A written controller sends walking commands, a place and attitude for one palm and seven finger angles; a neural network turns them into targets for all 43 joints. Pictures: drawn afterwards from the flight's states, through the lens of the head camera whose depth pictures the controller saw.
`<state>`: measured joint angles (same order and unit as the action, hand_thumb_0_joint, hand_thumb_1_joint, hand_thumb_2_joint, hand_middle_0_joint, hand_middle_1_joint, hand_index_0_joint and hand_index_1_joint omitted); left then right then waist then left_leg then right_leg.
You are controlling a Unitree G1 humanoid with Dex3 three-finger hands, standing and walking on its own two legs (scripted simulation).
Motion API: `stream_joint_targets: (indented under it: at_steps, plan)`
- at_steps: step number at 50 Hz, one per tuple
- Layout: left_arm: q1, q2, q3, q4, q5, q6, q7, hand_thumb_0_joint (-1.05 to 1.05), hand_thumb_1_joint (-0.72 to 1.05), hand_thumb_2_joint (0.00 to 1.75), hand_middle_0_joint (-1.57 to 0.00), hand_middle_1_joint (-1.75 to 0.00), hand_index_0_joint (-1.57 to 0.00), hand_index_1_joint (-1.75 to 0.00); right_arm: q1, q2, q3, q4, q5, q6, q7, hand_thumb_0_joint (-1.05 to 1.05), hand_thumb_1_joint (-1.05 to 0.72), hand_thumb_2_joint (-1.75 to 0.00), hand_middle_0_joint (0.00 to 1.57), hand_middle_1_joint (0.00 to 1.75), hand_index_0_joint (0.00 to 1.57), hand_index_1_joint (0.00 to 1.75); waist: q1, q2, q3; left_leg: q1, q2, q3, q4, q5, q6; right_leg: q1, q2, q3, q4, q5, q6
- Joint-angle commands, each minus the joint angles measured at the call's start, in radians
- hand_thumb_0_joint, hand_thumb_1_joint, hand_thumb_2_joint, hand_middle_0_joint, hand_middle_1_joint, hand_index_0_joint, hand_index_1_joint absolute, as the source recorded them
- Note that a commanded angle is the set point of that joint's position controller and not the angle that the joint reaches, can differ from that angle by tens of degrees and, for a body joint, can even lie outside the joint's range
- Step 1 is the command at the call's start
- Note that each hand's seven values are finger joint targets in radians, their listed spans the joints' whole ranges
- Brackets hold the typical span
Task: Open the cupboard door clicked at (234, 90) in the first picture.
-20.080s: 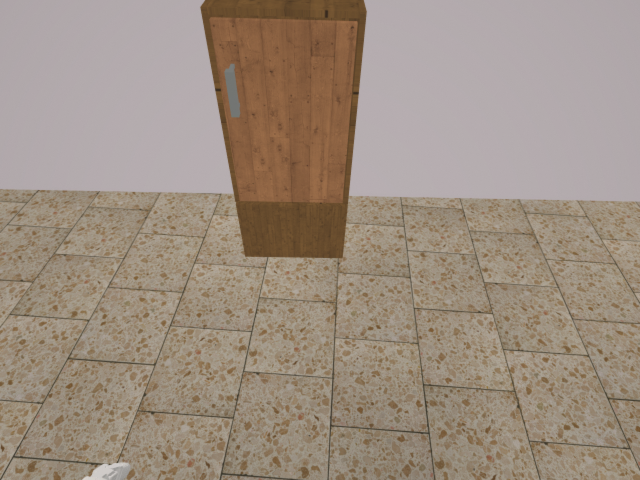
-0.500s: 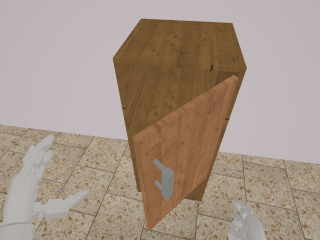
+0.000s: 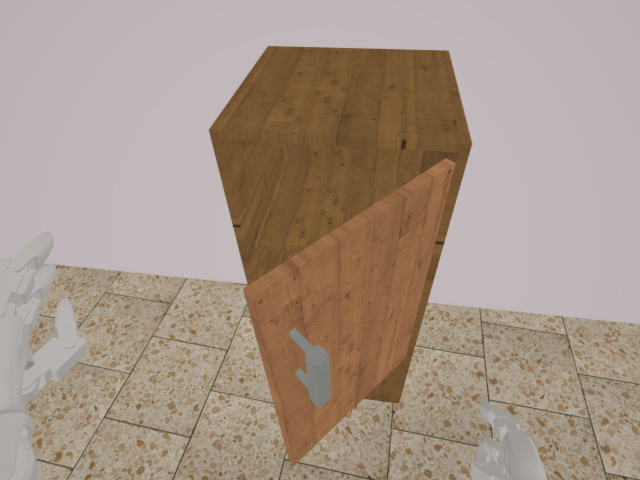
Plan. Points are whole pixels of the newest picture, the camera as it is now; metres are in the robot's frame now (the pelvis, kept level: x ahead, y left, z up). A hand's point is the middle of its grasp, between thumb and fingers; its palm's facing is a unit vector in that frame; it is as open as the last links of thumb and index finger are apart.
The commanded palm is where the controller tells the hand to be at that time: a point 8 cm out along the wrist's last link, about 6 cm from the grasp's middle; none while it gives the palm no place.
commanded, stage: draw the hand back to the body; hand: left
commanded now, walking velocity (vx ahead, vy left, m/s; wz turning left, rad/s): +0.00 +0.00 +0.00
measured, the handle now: (308, 367) +0.27 +0.06 -0.02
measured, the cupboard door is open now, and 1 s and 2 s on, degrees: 50 50 50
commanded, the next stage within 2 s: step back with the hand held close in 0.18 s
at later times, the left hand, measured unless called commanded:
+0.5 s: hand (95, 351) +0.18 +0.24 +0.16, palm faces +0.40 -0.79 -0.47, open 7.4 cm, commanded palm +0.12 +0.28 +0.17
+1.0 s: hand out of the picture +0.10 +0.28 +0.15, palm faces +0.40 -0.78 -0.48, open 7.4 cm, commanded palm +0.04 +0.32 +0.17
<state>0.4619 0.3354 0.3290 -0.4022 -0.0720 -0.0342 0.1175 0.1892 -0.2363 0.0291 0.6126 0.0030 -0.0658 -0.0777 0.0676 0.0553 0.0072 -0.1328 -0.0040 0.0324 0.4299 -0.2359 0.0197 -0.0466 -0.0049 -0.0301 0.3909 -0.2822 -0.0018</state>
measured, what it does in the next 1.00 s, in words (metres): shifts its weight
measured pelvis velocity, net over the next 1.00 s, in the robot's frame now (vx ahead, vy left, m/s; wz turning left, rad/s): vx -0.10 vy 0.02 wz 0.01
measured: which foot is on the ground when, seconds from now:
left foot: down 0.00-1.00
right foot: down 0.00-1.00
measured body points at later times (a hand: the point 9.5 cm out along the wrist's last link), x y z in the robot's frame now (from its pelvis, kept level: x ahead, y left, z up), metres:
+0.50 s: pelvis -0.02 -0.02 +0.00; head -0.01 -0.04 +0.45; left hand +0.15 +0.28 +0.18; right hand +0.18 -0.25 -0.09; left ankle +0.00 +0.11 -0.74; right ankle -0.04 -0.12 -0.74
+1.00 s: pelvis -0.10 +0.02 -0.01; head -0.08 +0.04 +0.44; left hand +0.07 +0.32 +0.18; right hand +0.08 -0.22 -0.08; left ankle +0.00 +0.11 -0.74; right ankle -0.04 -0.12 -0.74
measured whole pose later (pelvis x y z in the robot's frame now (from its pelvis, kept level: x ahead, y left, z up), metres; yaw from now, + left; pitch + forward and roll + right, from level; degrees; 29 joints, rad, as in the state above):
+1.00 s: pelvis -0.10 +0.02 -0.01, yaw +1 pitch -1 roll -3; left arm 0.56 0.42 0.40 -0.53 -0.03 -0.18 0.16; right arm 0.20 -0.22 0.00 0.56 0.01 -0.02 -0.09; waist 0.00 0.02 0.06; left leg -0.39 0.02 0.01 0.53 -0.14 0.05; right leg -0.29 0.03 -0.03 0.49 -0.25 0.01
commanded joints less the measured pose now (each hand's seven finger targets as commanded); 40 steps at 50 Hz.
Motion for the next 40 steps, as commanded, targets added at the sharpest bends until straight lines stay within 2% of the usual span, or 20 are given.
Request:
stream_joint_targets:
  at_steps: [1,2,6,7,9,14,15,16,17,18,19,20,22,23,27,29,31,34,36,40]
  plan:
    - [-0.087,0.217,0.129,-0.236,0.0,-0.072,0.013,0.0,0.9,0.9,-0.2,-0.3,-0.2,-0.3,-0.141,-0.1,-0.042,-0.164,-0.006,-0.057,-0.017,0.0,-0.9,-0.9,0.2,0.3,0.2,0.3,0.008,-0.006,-0.093,0.089,0.017,-0.025,-0.052,0.223,0.006,-0.045,0.006,-0.001,-0.065,0.25,-0.015]
    - [-0.093,0.216,0.128,-0.255,0.0,-0.077,0.014,0.0,0.9,0.9,-0.2,-0.3,-0.2,-0.3,-0.143,-0.094,-0.04,-0.164,-0.006,-0.061,-0.019,0.0,-0.9,-0.9,0.2,0.3,0.2,0.3,0.006,0.018,-0.095,0.094,0.014,-0.022,-0.049,0.218,0.007,-0.05,0.004,0.003,-0.067,0.251,-0.013]
    - [-0.098,0.225,0.134,-0.261,0.004,-0.084,0.018,0.0,0.9,0.9,-0.2,-0.3,-0.2,-0.3,-0.142,-0.09,-0.038,-0.15,-0.007,-0.079,-0.024,0.0,-0.9,-0.9,0.2,0.3,0.2,0.3,0.004,0.036,-0.069,0.101,0.009,-0.015,-0.041,0.223,0.006,-0.06,0.005,0.005,-0.086,0.267,-0.015]
    - [-0.089,0.209,0.126,-0.247,0.002,-0.084,0.017,0.0,0.9,0.9,-0.2,-0.3,-0.2,-0.3,-0.142,-0.088,-0.036,-0.145,-0.007,-0.08,-0.023,0.0,-0.9,-0.9,0.2,0.3,0.2,0.3,0.001,0.038,-0.056,0.1,0.009,-0.017,-0.046,0.222,0.004,-0.065,0.005,0.003,-0.085,0.264,-0.013]
    - [-0.08,0.196,0.116,-0.23,0.001,-0.086,0.014,0.0,0.9,0.9,-0.2,-0.3,-0.2,-0.3,-0.142,-0.088,-0.039,-0.144,-0.007,-0.082,-0.022,0.0,-0.9,-0.9,0.2,0.3,0.2,0.3,0.001,0.031,-0.045,0.106,0.011,-0.011,-0.046,0.223,0.006,-0.074,0.006,0.004,-0.09,0.264,-0.011]
    - [-0.081,0.173,0.097,-0.169,-0.007,-0.085,0.001,0.0,0.9,0.9,-0.2,-0.3,-0.2,-0.3,-0.149,-0.091,-0.045,-0.139,-0.005,-0.074,-0.02,0.0,-0.9,-0.9,0.2,0.3,0.2,0.3,-0.002,-0.039,-0.004,0.101,0.014,-0.008,-0.057,0.185,0.012,-0.095,0.007,0.011,-0.112,0.224,-0.002]
    - [-0.155,0.218,0.129,-0.203,-0.007,-0.096,0.006,0.0,0.9,0.9,-0.2,-0.3,-0.2,-0.3,-0.152,-0.093,-0.046,-0.137,-0.005,-0.076,-0.023,0.0,-0.9,-0.9,0.2,0.3,0.2,0.3,-0.001,-0.046,-0.025,0.106,0.011,-0.009,-0.055,0.18,0.015,-0.091,0.005,0.016,-0.118,0.222,-0.001]
    - [-0.321,0.382,0.279,-0.245,0.019,-0.151,0.023,0.0,0.9,0.9,-0.2,-0.3,-0.2,-0.3,-0.12,-0.096,-0.035,-0.173,0.006,-0.055,-0.02,0.0,-0.9,-0.9,0.2,0.3,0.2,0.3,-0.046,0.005,0.075,0.035,0.022,-0.031,-0.022,0.115,0.019,-0.178,-0.045,0.073,-0.17,0.255,0.002]
    - [-0.162,0.276,0.204,-0.159,0.011,-0.151,0.009,0.0,0.9,0.9,-0.2,-0.3,-0.2,-0.3,-0.137,-0.095,-0.049,-0.145,-0.004,-0.042,-0.02,0.0,-0.9,-0.9,0.2,0.3,0.2,0.3,-0.045,-0.086,0.027,0.023,0.027,-0.043,0.018,0.137,0.022,-0.177,-0.068,0.069,-0.159,0.295,0.004]
    - [-0.071,0.244,0.173,-0.136,0.01,-0.141,0.0,0.0,0.9,0.9,-0.2,-0.3,-0.2,-0.3,-0.137,-0.1,-0.054,-0.151,-0.006,-0.031,-0.015,0.0,-0.9,-0.9,0.2,0.3,0.2,0.3,-0.046,-0.118,0.002,0.042,0.026,-0.036,0.03,0.177,0.023,-0.174,-0.074,0.068,-0.148,0.357,0.008]
    - [-0.036,0.22,0.146,-0.147,0.011,-0.135,-0.005,0.0,0.9,0.9,-0.2,-0.3,-0.2,-0.3,-0.139,-0.103,-0.057,-0.163,-0.005,-0.018,-0.012,0.0,-0.9,-0.9,0.2,0.3,0.2,0.3,-0.048,-0.099,-0.012,0.051,0.028,-0.023,0.04,0.208,0.023,-0.173,-0.08,0.061,-0.13,0.416,0.019]
    - [-0.009,0.212,0.139,-0.172,0.012,-0.138,-0.006,0.0,0.9,0.9,-0.2,-0.3,-0.2,-0.3,-0.132,-0.105,-0.06,-0.17,-0.005,-0.008,-0.011,0.0,-0.9,-0.9,0.2,0.3,0.2,0.3,-0.052,-0.089,-0.047,0.052,0.033,-0.02,0.037,0.247,0.022,-0.156,-0.079,0.046,-0.106,0.443,0.024]
    - [0.044,0.212,0.144,-0.215,0.011,-0.14,-0.003,0.0,0.9,0.9,-0.2,-0.3,-0.2,-0.3,-0.128,-0.11,-0.065,-0.181,-0.003,0.004,-0.011,0.0,-0.9,-0.9,0.2,0.3,0.2,0.3,-0.052,-0.005,-0.119,0.068,0.044,-0.02,0.027,0.342,0.02,-0.125,-0.073,0.036,-0.061,0.468,0.022]
    - [0.064,0.219,0.151,-0.236,0.01,-0.14,0.0,0.0,0.9,0.9,-0.2,-0.3,-0.2,-0.3,-0.125,-0.112,-0.067,-0.186,-0.003,0.012,-0.011,0.0,-0.9,-0.9,0.2,0.3,0.2,0.3,-0.053,0.005,-0.149,0.074,0.05,-0.021,0.027,0.375,0.019,-0.116,-0.068,0.034,-0.05,0.471,0.023]
    - [0.083,0.278,0.209,-0.304,0.006,-0.142,0.017,0.0,0.9,0.9,-0.2,-0.3,-0.2,-0.3,-0.129,-0.103,-0.076,-0.208,0.003,0.035,-0.02,0.0,-0.9,-0.9,0.2,0.3,0.2,0.3,-0.054,-0.032,-0.192,0.053,0.06,-0.024,0.036,0.431,0.011,-0.099,-0.064,0.031,-0.01,0.515,0.019]
    - [0.087,0.289,0.223,-0.311,0.003,-0.144,0.024,0.0,0.9,0.9,-0.2,-0.3,-0.2,-0.3,-0.127,-0.101,-0.078,-0.217,0.007,0.041,-0.023,0.0,-0.9,-0.9,0.2,0.3,0.2,0.3,-0.055,-0.059,-0.184,0.033,0.064,-0.029,0.037,0.418,0.009,-0.109,-0.06,0.033,-0.002,0.498,0.018]
    - [0.085,0.305,0.237,-0.312,0.001,-0.149,0.031,0.0,0.9,0.9,-0.2,-0.3,-0.2,-0.3,-0.132,-0.101,-0.082,-0.217,0.008,0.043,-0.028,0.0,-0.9,-0.9,0.2,0.3,0.2,0.3,-0.056,-0.03,-0.173,0.01,0.066,-0.034,0.031,0.383,0.009,-0.125,-0.063,0.039,-0.002,0.459,0.017]
    - [0.099,0.282,0.224,-0.287,0.001,-0.152,0.038,0.0,0.9,0.9,-0.2,-0.3,-0.2,-0.3,-0.121,-0.104,-0.085,-0.217,0.01,0.042,-0.028,0.0,-0.9,-0.9,0.2,0.3,0.2,0.3,-0.06,-0.029,-0.139,-0.037,0.071,-0.046,0.019,0.307,0.007,-0.146,-0.055,0.051,-0.01,0.367,0.015]
    - [0.099,0.277,0.216,-0.293,0.005,-0.159,0.041,0.0,0.9,0.9,-0.2,-0.3,-0.2,-0.3,-0.126,-0.112,-0.087,-0.217,0.009,0.035,-0.028,0.0,-0.9,-0.9,0.2,0.3,0.2,0.3,-0.061,0.012,-0.124,-0.067,0.074,-0.053,-0.002,0.234,0.01,-0.155,-0.051,0.052,-0.016,0.291,0.013]
    - [0.105,0.263,0.203,-0.29,0.013,-0.173,0.048,0.0,0.9,0.9,-0.2,-0.3,-0.2,-0.3,-0.116,-0.116,-0.085,-0.219,0.009,0.026,-0.023,0.0,-0.9,-0.9,0.2,0.3,0.2,0.3,-0.068,-0.005,-0.077,-0.166,0.078,-0.078,-0.034,0.006,0.016,-0.172,-0.045,0.068,-0.036,0.106,0.007]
